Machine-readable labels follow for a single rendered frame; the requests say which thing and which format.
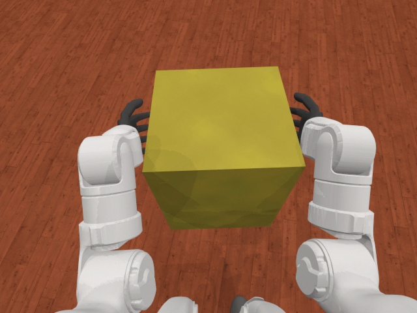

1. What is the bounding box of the right robot forearm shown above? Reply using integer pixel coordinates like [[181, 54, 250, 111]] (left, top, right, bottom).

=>
[[300, 117, 379, 276]]

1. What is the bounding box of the left robot forearm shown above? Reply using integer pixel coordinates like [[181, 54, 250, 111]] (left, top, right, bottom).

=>
[[76, 125, 143, 301]]

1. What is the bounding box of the left robot upper arm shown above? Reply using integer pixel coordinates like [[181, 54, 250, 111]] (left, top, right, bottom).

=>
[[55, 249, 156, 313]]

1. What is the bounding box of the right robot shin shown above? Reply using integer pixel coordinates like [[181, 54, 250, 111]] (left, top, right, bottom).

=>
[[246, 297, 264, 304]]

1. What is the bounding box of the right robot upper arm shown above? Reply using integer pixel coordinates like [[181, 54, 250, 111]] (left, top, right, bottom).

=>
[[296, 239, 417, 313]]

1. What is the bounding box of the robot right foot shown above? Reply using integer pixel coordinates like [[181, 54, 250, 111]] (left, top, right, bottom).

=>
[[230, 296, 247, 313]]

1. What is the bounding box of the robot right hand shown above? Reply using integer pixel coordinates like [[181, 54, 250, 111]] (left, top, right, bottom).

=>
[[289, 93, 323, 144]]

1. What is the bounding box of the robot left hand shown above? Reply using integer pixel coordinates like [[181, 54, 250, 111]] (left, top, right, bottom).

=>
[[117, 98, 151, 154]]

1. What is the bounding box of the carton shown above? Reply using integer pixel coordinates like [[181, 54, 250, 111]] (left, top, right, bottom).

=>
[[142, 67, 306, 230]]

